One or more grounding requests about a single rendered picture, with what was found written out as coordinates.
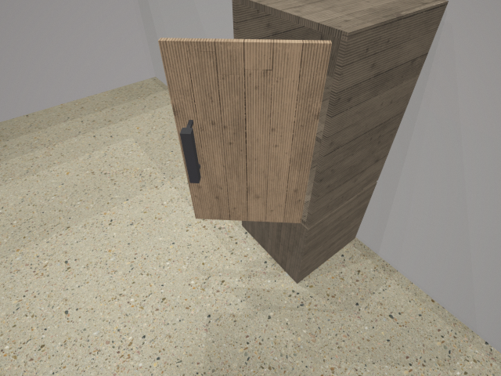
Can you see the handle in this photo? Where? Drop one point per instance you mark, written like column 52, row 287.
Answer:
column 189, row 149

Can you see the cupboard door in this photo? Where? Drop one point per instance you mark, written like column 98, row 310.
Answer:
column 255, row 106

